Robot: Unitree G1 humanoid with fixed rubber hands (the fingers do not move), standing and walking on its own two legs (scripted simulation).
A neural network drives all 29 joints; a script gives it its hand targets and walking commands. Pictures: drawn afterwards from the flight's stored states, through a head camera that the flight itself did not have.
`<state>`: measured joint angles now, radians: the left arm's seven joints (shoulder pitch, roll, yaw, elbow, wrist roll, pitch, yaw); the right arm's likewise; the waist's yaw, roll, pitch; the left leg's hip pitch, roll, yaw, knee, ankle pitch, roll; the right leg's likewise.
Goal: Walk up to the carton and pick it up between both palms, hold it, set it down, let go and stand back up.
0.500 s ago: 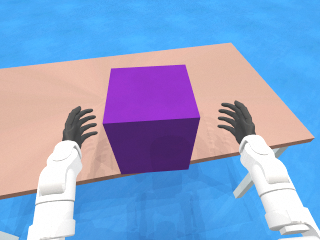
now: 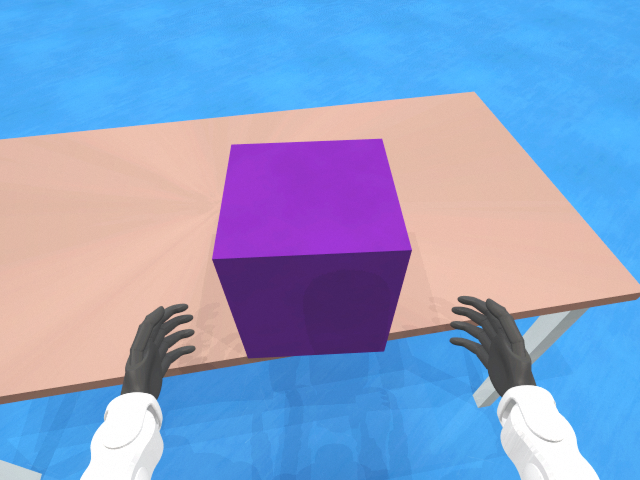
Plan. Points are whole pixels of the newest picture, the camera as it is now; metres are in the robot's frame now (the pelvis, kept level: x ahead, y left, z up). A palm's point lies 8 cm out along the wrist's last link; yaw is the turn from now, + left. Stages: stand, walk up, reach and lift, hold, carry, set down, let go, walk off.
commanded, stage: set down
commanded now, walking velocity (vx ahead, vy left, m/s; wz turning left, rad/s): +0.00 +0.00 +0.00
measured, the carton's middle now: (311, 253) +0.40 +0.05 +0.03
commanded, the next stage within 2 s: let go in 1.34 s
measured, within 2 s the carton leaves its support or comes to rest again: neither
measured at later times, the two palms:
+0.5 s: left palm (154, 425) +0.17 +0.23 -0.02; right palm (508, 423) +0.19 -0.19 -0.02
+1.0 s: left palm (159, 442) +0.16 +0.24 -0.06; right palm (507, 445) +0.17 -0.20 -0.06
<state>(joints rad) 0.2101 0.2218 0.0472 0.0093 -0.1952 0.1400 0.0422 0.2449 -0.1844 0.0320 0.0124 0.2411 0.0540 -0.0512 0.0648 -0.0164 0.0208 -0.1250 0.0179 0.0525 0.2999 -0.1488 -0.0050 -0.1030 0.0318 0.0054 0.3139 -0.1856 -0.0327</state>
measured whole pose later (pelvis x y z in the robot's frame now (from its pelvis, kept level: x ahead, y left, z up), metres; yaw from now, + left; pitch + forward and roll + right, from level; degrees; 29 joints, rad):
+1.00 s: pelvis +0.01 +0.01 +0.00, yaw +0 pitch -3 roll +0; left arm 0.28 0.22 -0.01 0.39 -0.07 0.02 0.04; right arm 0.26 -0.15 0.00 0.54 0.06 -0.17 0.02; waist 0.04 -0.03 0.04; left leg -0.09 0.01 0.06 0.32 -0.18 0.00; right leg -0.06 0.03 0.01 0.32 -0.21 -0.02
